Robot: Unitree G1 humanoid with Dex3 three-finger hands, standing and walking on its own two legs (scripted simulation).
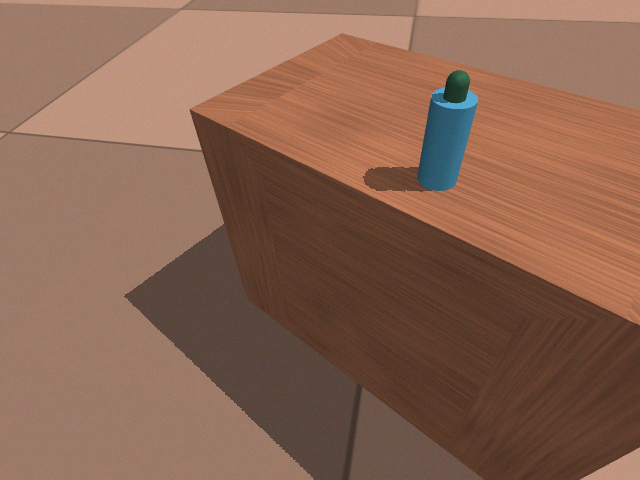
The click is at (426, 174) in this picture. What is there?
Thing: necked bottle
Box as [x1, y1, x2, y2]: [417, 70, 477, 190]
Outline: 461,70 452,72 447,78 445,87 434,91 431,95 417,179 425,187 434,190 448,189 452,187 456,181 477,103 477,97 467,89 469,84 468,75
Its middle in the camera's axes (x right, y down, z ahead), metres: +0.21 -0.18 +0.65
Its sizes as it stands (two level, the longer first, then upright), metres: 0.071 0.071 0.200
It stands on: a support 0.80 m high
